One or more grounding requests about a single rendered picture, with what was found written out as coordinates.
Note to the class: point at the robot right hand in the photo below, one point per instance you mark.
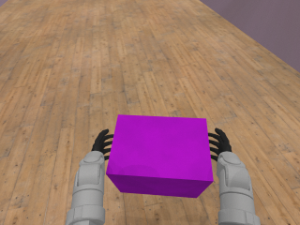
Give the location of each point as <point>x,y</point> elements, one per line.
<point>223,144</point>

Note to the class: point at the robot left forearm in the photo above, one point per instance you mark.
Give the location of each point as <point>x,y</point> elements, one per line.
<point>88,192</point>

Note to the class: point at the robot left hand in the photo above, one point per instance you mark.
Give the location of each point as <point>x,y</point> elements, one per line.
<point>100,143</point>

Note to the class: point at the robot right forearm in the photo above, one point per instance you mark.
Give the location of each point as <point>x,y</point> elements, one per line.
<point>235,192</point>

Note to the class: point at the carton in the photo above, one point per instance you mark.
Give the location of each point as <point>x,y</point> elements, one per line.
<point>160,155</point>

